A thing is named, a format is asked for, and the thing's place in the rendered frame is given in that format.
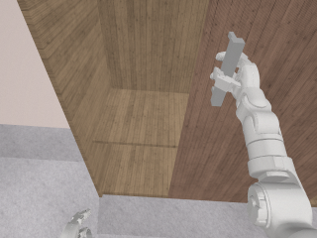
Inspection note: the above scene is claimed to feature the left robot hand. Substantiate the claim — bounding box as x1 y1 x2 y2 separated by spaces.
59 208 95 238

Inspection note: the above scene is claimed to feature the right robot hand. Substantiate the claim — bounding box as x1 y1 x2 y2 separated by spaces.
210 52 261 100

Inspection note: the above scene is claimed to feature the robot right forearm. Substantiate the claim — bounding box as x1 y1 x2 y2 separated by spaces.
236 86 313 223

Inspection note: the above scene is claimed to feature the handle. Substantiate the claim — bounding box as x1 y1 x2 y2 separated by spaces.
210 32 246 107

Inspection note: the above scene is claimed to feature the right robot upper arm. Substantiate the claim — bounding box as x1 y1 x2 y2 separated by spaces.
247 181 317 238

